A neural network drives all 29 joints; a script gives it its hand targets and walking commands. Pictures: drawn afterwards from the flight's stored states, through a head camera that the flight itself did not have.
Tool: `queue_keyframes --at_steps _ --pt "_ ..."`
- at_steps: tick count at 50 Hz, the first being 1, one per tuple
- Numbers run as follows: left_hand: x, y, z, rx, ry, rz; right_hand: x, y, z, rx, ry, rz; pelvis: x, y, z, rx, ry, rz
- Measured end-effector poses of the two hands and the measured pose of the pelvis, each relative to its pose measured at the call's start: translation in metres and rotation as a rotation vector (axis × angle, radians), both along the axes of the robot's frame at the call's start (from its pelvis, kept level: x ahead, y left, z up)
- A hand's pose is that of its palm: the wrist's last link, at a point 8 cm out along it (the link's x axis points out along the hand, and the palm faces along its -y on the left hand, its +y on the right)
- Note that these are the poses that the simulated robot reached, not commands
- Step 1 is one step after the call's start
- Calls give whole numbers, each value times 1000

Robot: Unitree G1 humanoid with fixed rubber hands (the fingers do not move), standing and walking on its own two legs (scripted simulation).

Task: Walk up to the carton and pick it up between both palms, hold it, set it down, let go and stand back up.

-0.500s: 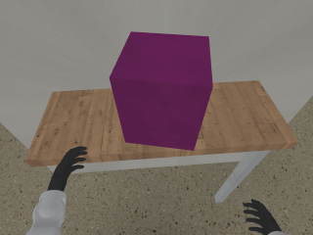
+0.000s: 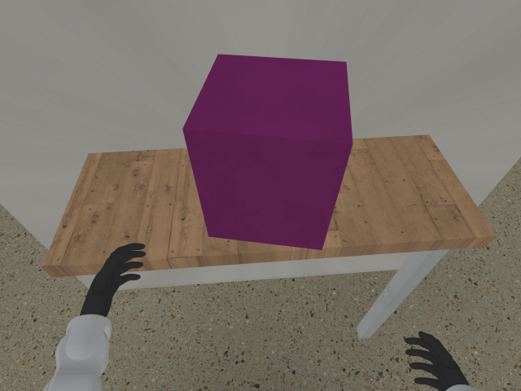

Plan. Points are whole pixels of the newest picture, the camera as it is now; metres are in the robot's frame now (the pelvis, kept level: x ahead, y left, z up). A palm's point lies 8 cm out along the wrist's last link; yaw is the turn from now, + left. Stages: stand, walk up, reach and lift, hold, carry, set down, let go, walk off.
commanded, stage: stand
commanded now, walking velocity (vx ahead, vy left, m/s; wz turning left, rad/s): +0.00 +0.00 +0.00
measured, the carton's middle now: (272, 156) +0.45 -0.01 +0.10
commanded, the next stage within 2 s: none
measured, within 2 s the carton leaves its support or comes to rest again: neither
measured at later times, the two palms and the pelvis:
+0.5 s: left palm (102, 300) +0.23 +0.24 +0.03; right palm (454, 389) +0.13 -0.28 -0.08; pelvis +0.00 +0.00 +0.00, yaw +0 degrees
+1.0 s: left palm (99, 304) +0.22 +0.25 +0.02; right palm out of the picture +0.13 -0.28 -0.08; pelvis -0.01 +0.00 +0.00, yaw +0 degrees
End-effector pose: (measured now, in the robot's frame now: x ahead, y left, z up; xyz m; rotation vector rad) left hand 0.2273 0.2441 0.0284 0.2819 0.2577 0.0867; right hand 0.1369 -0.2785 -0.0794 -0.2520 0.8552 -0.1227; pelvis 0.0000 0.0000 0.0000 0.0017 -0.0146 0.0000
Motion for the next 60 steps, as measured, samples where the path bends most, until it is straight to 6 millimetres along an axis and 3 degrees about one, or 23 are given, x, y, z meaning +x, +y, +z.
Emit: queue_keyframes --at_steps 52,56,60 --pt "-7 5 -4 10 22 18 -11 -1 3 -4 -18 -9 -10 1 0 -1 -16 -1" --pt "-13 10 -12 17 64 38 -12 -1 3 -4 -20 -9 -12 1 0 -1 -18 -1" --pt "-37 26 -45 24 241 101 -12 -1 3 -5 -21 -10 -12 1 0 -1 -19 -1"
